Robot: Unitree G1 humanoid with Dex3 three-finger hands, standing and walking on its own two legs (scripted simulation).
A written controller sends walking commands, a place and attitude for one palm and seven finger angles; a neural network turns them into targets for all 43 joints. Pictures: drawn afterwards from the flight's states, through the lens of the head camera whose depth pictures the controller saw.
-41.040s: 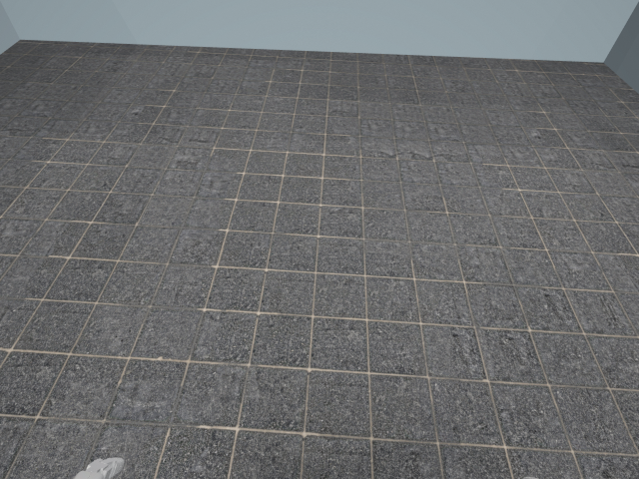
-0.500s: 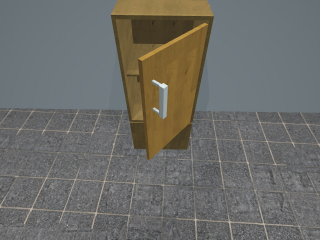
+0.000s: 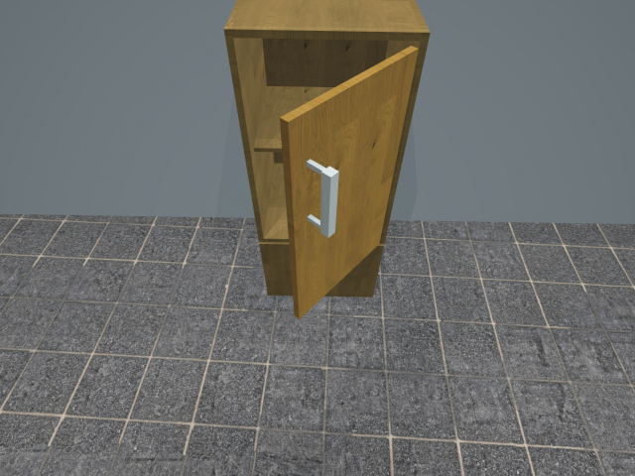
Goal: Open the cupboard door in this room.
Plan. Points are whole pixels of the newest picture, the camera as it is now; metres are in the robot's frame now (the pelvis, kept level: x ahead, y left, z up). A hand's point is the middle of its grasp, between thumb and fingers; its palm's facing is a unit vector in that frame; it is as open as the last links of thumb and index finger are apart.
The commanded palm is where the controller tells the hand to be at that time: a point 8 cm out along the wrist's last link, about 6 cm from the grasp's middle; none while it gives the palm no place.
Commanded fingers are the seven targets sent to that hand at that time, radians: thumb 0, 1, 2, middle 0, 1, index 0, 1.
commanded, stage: look to check the result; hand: left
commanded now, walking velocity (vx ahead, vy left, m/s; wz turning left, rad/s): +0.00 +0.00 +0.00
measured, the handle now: (320, 199) +0.58 +0.03 -0.01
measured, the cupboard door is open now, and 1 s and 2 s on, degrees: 48 48 48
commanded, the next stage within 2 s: walk to a spot facing it in 0.38 s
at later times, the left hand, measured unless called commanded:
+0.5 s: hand out of the picture +0.02 +0.17 -0.17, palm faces +0.03 -0.98 -0.20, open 7.4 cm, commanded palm none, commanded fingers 0.00 0.90 0.90 -0.20 -0.30 -0.20 -0.30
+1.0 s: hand out of the picture +0.07 +0.17 -0.17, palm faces -0.10 -0.95 -0.30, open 7.4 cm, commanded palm none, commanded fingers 0.00 0.90 0.90 -0.20 -0.30 -0.20 -0.30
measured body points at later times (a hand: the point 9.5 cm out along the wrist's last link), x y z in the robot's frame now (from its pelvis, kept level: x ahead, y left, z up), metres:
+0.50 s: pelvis +0.01 +0.00 +0.00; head +0.02 +0.00 +0.45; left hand +0.02 +0.23 -0.16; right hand +0.02 -0.23 -0.16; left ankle +0.03 +0.11 -0.74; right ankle -0.01 -0.10 -0.74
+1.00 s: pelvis +0.00 -0.04 -0.01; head +0.04 -0.07 +0.43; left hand +0.08 +0.22 -0.15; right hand +0.02 -0.29 -0.17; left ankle +0.01 +0.11 -0.69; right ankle -0.02 -0.10 -0.74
